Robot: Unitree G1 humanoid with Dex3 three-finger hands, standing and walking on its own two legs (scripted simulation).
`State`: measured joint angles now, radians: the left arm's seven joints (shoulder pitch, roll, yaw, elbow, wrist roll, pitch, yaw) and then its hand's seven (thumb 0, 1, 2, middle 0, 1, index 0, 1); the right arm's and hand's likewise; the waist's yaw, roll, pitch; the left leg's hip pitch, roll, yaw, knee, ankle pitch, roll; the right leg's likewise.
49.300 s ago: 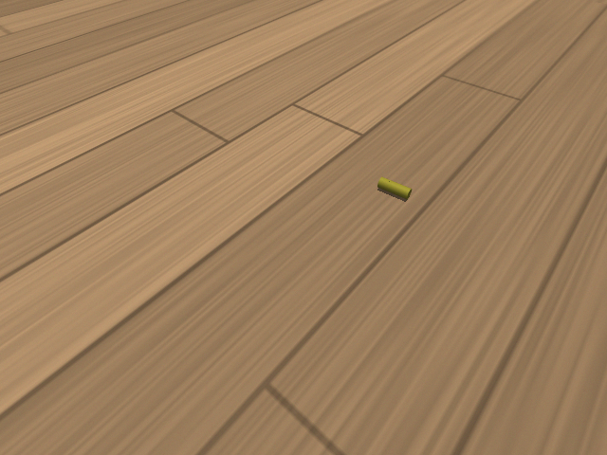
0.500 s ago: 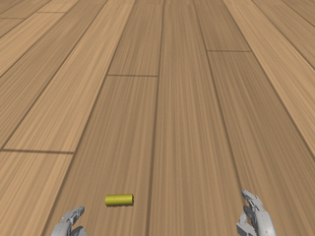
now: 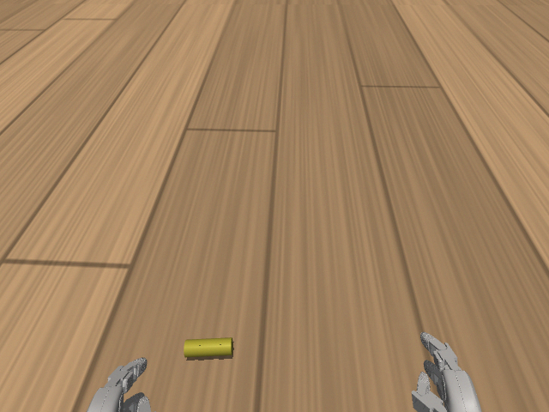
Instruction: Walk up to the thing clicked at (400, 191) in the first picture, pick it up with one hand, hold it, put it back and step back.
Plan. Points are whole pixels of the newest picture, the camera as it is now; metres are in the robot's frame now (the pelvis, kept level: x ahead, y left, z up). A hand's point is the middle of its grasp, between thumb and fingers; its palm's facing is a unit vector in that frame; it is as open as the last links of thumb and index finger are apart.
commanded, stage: home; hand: left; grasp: from above
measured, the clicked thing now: (208, 347) +0.48 +0.22 -0.69
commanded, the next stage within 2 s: stand in 0.54 s
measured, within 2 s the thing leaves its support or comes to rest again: neither
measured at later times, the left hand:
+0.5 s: hand out of the picture +0.17 +0.18 -0.05, palm faces +0.04 -0.98 -0.20, open 7.4 cm
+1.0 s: hand out of the picture +0.08 +0.24 -0.11, palm faces +0.05 -0.94 -0.34, open 7.4 cm
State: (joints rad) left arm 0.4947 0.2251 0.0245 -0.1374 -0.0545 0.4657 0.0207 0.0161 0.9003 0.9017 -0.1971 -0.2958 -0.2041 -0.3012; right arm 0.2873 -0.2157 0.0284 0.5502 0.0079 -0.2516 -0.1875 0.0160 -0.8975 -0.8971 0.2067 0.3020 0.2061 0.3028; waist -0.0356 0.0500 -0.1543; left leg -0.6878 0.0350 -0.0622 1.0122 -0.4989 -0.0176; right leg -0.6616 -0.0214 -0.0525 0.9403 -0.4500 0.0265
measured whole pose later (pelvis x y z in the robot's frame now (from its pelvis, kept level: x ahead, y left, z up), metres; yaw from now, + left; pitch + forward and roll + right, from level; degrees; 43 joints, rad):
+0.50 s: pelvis +0.01 +0.00 +0.00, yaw +0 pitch +11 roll -3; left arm 0.50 0.23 0.02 -0.15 -0.06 0.46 0.02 0.02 0.90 0.90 -0.20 -0.30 -0.20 -0.30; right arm 0.28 -0.22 0.02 0.54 0.01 -0.23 -0.18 0.02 -0.90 -0.90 0.21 0.30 0.21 0.30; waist -0.04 0.05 -0.16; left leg -0.69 0.04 -0.07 1.02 -0.52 -0.02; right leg -0.66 -0.02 -0.06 0.94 -0.47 0.03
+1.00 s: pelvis +0.00 +0.01 +0.04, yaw +1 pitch -1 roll -1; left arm 0.22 0.29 0.05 0.84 0.04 0.05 0.04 0.01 0.90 0.90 -0.20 -0.30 -0.20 -0.30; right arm 0.19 -0.29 -0.05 0.93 -0.05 -0.02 -0.02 0.01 -0.90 -0.90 0.21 0.30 0.20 0.30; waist 0.02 0.00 0.04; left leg -0.32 -0.01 -0.03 0.70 -0.37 0.00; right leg -0.32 -0.06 -0.04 0.67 -0.34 0.04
